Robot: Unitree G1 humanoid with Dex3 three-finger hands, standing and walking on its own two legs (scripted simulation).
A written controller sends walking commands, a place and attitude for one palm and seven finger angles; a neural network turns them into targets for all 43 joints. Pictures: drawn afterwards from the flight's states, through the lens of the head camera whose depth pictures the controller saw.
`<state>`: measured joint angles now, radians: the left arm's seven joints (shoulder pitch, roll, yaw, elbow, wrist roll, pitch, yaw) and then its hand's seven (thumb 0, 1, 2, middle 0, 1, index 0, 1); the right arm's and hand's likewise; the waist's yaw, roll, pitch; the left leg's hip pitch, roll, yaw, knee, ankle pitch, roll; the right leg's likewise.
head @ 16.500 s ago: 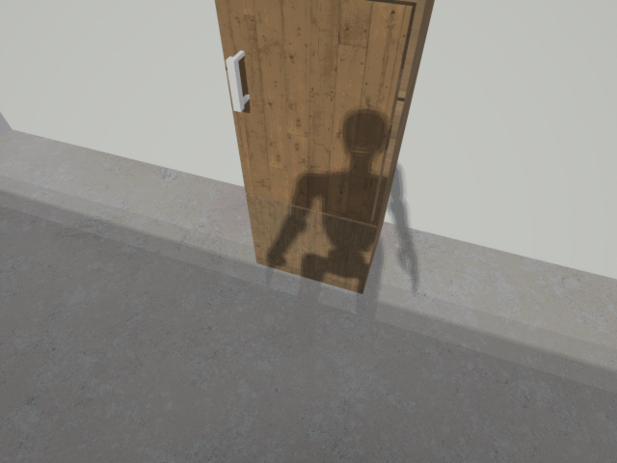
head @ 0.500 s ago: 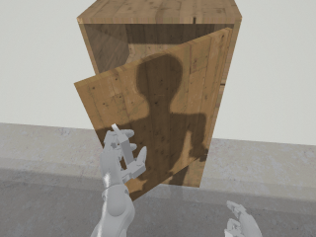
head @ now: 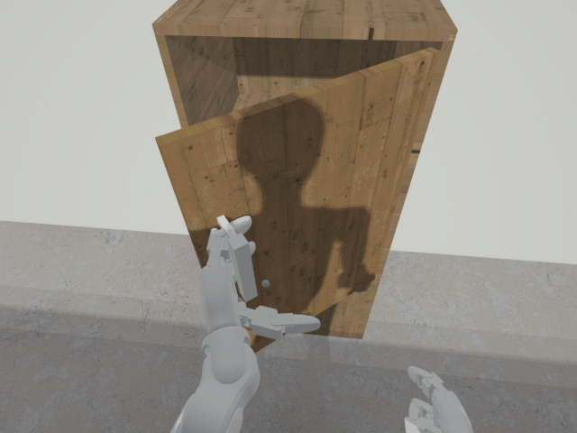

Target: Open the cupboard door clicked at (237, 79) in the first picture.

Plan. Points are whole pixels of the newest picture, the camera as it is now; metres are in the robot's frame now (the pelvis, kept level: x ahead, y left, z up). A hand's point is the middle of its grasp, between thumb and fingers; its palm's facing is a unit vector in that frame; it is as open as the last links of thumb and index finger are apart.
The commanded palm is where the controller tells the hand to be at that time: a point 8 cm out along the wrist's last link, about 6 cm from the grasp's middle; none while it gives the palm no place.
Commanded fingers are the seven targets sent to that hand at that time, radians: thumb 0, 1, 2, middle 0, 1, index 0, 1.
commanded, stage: open thumb and fingers to let go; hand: left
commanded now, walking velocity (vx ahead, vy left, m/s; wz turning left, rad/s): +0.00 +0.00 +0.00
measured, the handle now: (236, 259) +0.33 +0.10 +0.08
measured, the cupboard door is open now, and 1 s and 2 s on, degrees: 39 42 42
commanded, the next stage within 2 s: slide the hand sideways off the handle in 0.04 s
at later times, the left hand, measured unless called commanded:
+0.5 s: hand (262, 314) +0.25 +0.05 +0.09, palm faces -0.14 -0.99 +0.03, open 16.3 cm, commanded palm +0.22 +0.10 +0.08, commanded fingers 0.00 -0.50 0.30 -0.15 -0.30 -0.15 -0.30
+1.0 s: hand (227, 340) +0.22 +0.09 +0.08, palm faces -0.09 -1.00 -0.03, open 16.2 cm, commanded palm +0.19 +0.15 +0.08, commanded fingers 0.00 -0.50 0.30 -0.15 -0.30 -0.15 -0.30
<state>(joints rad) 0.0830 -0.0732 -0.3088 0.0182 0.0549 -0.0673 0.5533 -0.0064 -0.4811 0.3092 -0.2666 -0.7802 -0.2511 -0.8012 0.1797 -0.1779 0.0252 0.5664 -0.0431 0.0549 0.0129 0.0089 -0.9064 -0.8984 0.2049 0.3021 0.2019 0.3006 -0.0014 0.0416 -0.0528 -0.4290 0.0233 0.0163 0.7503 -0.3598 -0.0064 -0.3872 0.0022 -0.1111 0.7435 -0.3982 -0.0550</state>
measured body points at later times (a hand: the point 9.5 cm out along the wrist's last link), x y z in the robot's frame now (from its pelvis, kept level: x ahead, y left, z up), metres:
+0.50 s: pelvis -0.01 +0.01 +0.00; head -0.01 +0.00 +0.45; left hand +0.25 +0.10 +0.09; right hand +0.16 -0.20 -0.09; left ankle +0.02 +0.12 -0.71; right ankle +0.00 -0.08 -0.71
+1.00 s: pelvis +0.01 +0.00 -0.01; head +0.02 -0.02 +0.44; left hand +0.21 +0.14 +0.09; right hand +0.19 -0.22 -0.08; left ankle +0.02 +0.12 -0.71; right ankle +0.00 -0.08 -0.71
